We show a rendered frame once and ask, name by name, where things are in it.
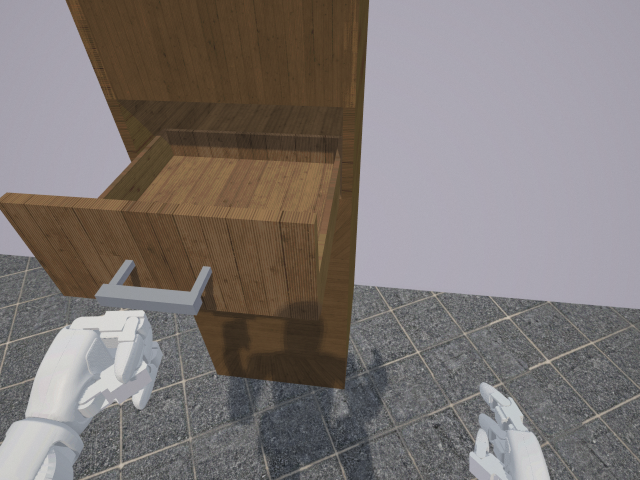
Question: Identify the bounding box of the cabinet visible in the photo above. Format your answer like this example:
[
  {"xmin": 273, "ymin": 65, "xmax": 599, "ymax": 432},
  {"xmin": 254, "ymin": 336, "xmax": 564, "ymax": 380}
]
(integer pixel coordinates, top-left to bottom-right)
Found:
[{"xmin": 66, "ymin": 0, "xmax": 369, "ymax": 389}]

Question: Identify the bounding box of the robot left forearm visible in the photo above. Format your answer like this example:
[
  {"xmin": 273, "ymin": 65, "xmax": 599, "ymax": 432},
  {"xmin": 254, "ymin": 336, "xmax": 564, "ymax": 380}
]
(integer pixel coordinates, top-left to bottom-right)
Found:
[{"xmin": 0, "ymin": 418, "xmax": 84, "ymax": 480}]

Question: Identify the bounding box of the drawer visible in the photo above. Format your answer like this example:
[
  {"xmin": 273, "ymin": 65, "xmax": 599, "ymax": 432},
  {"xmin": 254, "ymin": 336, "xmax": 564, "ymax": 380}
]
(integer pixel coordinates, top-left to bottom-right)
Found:
[{"xmin": 0, "ymin": 128, "xmax": 343, "ymax": 321}]

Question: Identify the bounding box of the handle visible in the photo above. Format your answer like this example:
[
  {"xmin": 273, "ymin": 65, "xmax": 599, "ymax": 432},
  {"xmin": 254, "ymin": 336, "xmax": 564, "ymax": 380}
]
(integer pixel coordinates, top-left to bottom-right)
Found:
[{"xmin": 95, "ymin": 260, "xmax": 212, "ymax": 315}]

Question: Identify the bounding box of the robot left hand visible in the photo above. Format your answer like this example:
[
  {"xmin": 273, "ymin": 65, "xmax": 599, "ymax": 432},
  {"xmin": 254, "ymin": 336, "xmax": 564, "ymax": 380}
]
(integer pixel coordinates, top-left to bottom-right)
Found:
[{"xmin": 25, "ymin": 310, "xmax": 163, "ymax": 435}]

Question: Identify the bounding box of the robot right hand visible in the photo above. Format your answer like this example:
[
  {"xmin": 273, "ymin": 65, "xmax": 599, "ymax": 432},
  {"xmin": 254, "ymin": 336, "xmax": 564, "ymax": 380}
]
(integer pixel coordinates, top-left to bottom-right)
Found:
[{"xmin": 469, "ymin": 382, "xmax": 550, "ymax": 480}]

